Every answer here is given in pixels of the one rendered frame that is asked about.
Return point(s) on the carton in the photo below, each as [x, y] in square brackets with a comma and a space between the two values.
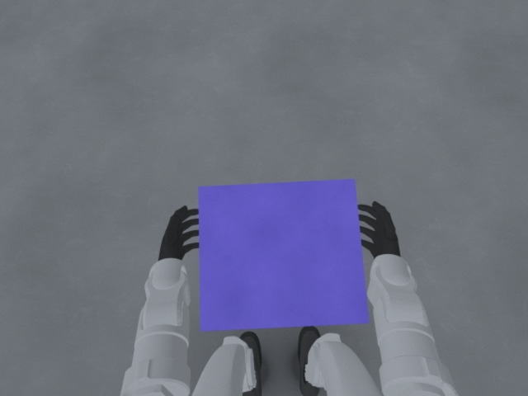
[280, 255]

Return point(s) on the robot right hand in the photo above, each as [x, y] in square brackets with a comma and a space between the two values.
[385, 240]

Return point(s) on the robot left hand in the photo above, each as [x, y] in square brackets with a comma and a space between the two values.
[173, 239]

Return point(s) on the left robot forearm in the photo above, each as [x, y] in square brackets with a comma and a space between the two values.
[159, 365]

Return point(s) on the robot left thigh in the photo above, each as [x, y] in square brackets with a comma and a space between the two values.
[228, 371]

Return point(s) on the right robot forearm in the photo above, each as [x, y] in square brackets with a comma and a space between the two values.
[410, 362]

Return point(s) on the robot left shin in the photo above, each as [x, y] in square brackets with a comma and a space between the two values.
[237, 340]

